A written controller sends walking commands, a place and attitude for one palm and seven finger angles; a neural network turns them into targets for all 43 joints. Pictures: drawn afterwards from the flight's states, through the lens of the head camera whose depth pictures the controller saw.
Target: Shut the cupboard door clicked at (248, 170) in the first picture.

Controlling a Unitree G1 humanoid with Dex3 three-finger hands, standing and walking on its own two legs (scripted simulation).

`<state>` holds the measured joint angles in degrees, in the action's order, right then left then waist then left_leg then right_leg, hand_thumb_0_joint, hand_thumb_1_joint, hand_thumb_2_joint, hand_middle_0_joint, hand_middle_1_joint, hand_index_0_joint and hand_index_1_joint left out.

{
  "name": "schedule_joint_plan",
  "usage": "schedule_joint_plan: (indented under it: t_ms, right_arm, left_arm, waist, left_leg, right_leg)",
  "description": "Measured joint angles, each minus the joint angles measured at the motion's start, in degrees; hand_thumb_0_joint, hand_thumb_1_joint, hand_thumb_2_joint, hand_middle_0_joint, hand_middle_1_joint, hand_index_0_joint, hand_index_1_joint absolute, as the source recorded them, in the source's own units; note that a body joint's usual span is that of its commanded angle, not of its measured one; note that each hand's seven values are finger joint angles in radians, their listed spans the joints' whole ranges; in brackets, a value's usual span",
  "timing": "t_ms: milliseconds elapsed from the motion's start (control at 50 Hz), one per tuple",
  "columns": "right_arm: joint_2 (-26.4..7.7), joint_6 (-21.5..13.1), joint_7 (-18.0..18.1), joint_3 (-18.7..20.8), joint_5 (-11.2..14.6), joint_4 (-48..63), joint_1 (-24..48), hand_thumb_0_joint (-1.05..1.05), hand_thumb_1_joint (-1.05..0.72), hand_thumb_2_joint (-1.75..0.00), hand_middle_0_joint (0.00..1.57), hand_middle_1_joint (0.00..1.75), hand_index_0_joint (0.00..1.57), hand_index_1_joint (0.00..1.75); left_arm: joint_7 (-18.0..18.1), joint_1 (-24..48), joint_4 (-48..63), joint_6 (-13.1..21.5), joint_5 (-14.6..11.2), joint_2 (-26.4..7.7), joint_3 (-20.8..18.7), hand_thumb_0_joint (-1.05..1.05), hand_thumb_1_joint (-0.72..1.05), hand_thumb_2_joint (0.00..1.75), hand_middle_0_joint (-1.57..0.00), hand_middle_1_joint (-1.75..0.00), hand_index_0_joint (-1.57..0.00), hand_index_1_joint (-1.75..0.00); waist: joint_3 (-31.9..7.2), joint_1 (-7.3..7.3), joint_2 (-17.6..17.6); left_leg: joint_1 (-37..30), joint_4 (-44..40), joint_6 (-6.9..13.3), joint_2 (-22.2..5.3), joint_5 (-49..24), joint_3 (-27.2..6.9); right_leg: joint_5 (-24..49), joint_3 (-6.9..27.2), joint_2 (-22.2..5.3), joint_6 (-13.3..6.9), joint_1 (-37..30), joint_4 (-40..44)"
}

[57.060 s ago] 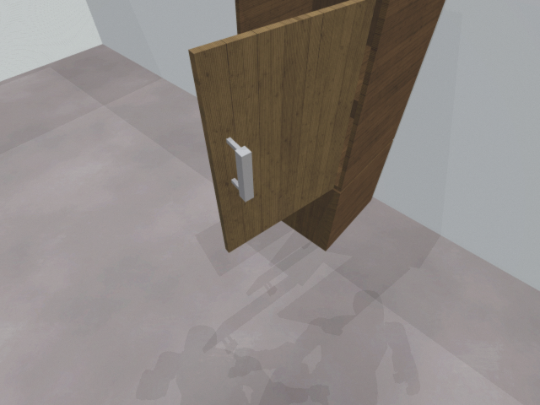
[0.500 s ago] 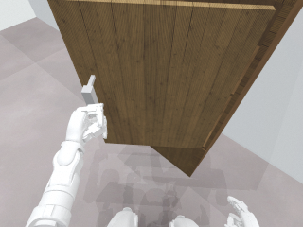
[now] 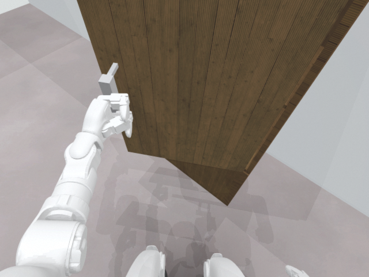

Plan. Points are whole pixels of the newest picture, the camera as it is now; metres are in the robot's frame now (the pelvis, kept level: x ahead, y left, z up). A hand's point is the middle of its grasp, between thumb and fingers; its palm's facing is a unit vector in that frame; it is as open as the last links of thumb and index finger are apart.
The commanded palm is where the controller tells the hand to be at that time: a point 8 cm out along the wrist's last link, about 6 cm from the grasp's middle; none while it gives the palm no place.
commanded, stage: push the door shut along its arc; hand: left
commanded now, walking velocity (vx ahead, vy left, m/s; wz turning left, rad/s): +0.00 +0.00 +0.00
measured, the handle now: (116, 94) +0.51 +0.17 +0.07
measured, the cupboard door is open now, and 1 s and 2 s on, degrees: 29 19 11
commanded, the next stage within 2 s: pull the fist back off the door in 1.18 s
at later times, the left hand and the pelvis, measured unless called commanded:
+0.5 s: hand (154, 100) +0.49 +0.08 +0.08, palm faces -0.35 -0.94 -0.01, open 3.1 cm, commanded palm +0.49 +0.13 +0.07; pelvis +0.00 +0.00 -0.01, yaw -2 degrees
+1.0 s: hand (163, 91) +0.52 +0.06 +0.08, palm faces -0.43 -0.90 -0.03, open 3.2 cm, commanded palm +0.54 +0.08 +0.07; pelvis +0.00 -0.01 -0.03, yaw -1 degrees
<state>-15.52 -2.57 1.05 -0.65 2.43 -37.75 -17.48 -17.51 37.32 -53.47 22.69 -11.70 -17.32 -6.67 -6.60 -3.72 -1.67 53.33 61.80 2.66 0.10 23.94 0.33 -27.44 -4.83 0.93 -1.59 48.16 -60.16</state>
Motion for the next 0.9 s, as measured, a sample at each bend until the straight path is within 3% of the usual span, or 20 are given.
schedule_joint_plan:
  t_ms: [180, 320, 580, 700, 900]
  right_arm:
    - [0.1, 0.1, -0.5, -0.3, -0.3, -0.1, -0.4, 0.01, -0.91, -0.9, 0.2, 0.3, 0.2, 0.3]
    - [-0.1, 0.2, -0.7, -0.3, -0.4, -0.7, -1.2, 0.0, -0.91, -0.9, 0.2, 0.3, 0.2, 0.3]
    - [-0.2, 0.4, -1.4, -0.9, -1.1, 0.6, -2.6, 0.0, -0.91, -0.9, 0.2, 0.3, 0.2, 0.3]
    - [-0.3, 1.2, -1.6, -0.6, -1.1, 0.2, -4.1, 0.0, -0.91, -0.9, 0.2, 0.3, 0.2, 0.3]
    - [-0.2, 0.5, -1.1, -0.5, -1.3, -1.7, -3.7, 0.0, -0.91, -0.9, 0.2, 0.3, 0.2, 0.3]
  left_arm:
    - [-1.4, 6.0, -6.1, 0.8, 0.9, -1.4, -1.3, 0.02, 0.9, 0.9, -1.31, -1.5, -1.3, -1.5]
    - [-2.6, 10.1, -9.0, 0.4, 1.9, -1.8, 0.2, 0.02, 0.9, 0.9, -1.3, -1.5, -1.29, -1.5]
    - [-4.1, 18.5, -14.3, -1.7, 4.6, -5.1, -5.1, 0.02, 0.9, 0.9, -1.3, -1.5, -1.29, -1.5]
    - [-5.6, 19.9, -14.5, -2.7, 4.7, -6.3, -5.5, -0.01, 0.88, 0.92, -1.3, -1.5, -1.29, -1.5]
    - [-6.6, 23.9, -16.0, -5.2, 4.1, -7.0, -1.6, -0.02, 0.91, 0.96, -1.3, -1.5, -1.29, -1.5]
  waist:
    - [-0.3, -1.75, 0.0]
    - [-0.3, -2.69, -0.4]
    - [-0.6, -6.52, -0.9]
    - [-0.5, -6.58, -1.3]
    - [-0.4, -6.4, -1.2]
  left_leg:
    - [2.7, 1.4, 0.2, -0.3, 0.2, 0.2]
    - [4.3, 2.2, 0.3, -0.4, 0.4, 0.2]
    - [8.9, 4.8, 0.1, -1.7, 1.6, 1.1]
    - [10.2, 5.7, -0.1, -2.0, 2.1, 1.0]
    - [11.8, 6.3, -0.6, -1.7, 2.0, -0.5]
  right_leg:
    - [0.0, 0.2, 0.2, 0.1, 2.7, -1.2]
    - [-0.1, 0.2, 0.3, 0.2, 4.3, -1.9]
    - [-0.7, 1.1, 1.5, -0.1, 9.5, -4.5]
    - [-1.2, 1.0, 1.7, -0.4, 10.8, -5.4]
    - [-1.4, -0.5, 1.5, -0.9, 11.7, -5.6]
